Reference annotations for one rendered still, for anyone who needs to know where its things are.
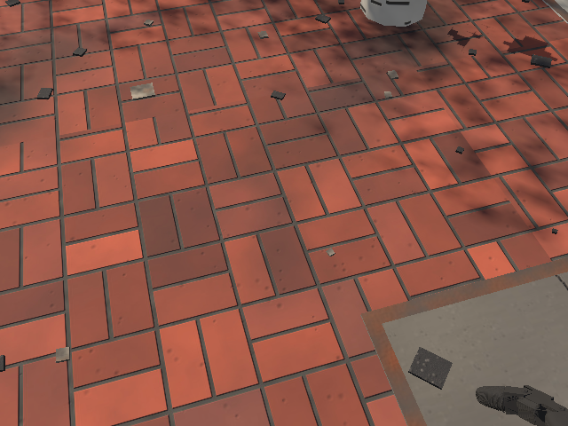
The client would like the robot right hand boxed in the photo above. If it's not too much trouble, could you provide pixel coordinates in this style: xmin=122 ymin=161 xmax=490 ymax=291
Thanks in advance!
xmin=476 ymin=385 xmax=568 ymax=426

